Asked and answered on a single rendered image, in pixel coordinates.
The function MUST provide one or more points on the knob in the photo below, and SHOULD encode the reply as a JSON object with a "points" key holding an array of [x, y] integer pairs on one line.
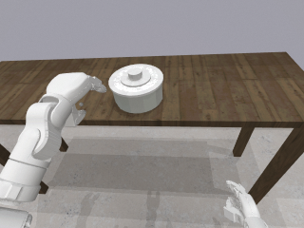
{"points": [[134, 73]]}

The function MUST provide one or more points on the robot left hand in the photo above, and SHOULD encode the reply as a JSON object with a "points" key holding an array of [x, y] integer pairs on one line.
{"points": [[74, 86]]}

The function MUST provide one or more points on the pot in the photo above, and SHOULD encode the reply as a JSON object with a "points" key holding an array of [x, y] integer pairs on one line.
{"points": [[138, 105]]}

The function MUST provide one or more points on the robot right hand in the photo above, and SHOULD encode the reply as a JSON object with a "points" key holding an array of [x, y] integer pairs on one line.
{"points": [[238, 210]]}

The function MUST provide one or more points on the robot left upper arm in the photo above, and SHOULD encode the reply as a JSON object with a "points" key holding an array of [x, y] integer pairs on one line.
{"points": [[14, 218]]}

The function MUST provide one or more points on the table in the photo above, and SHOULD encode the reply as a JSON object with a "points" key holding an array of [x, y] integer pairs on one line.
{"points": [[247, 90]]}

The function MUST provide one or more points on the robot right forearm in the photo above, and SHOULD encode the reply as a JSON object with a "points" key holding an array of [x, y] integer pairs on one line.
{"points": [[254, 222]]}

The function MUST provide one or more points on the robot left forearm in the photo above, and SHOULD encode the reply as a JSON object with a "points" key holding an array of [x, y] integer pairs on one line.
{"points": [[40, 140]]}

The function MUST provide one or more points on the lid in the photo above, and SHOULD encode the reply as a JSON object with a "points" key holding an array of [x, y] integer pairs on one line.
{"points": [[120, 83]]}

